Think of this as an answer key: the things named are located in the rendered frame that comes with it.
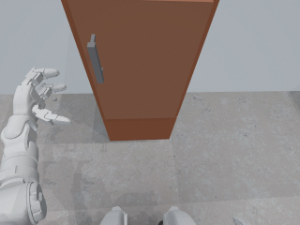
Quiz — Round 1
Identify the robot left hand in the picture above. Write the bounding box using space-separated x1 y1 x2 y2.
12 67 72 127

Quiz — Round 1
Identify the robot left forearm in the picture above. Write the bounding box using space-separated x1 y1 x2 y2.
0 114 39 190

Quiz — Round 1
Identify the robot left upper arm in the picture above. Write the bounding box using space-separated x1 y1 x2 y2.
0 182 47 225

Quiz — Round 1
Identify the left robot thigh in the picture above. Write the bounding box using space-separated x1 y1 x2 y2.
99 210 128 225

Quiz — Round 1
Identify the robot left shin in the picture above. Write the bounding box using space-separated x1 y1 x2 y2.
112 206 122 211

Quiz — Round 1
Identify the cupboard door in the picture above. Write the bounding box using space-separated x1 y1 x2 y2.
67 0 214 119

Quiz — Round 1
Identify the robot right hand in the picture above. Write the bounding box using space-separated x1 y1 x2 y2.
232 216 251 225

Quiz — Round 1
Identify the handle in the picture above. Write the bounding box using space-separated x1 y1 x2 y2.
87 34 104 83

